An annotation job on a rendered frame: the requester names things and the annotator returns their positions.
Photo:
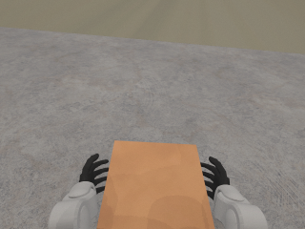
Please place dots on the right robot forearm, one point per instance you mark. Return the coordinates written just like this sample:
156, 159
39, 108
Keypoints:
234, 211

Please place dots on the left robot forearm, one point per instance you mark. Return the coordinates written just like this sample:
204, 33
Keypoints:
77, 208

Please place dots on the left robot hand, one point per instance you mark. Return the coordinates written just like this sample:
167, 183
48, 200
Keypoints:
88, 173

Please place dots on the carton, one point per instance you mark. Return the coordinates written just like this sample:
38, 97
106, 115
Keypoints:
153, 185

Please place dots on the right robot hand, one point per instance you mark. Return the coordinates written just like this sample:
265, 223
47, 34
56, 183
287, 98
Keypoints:
219, 176

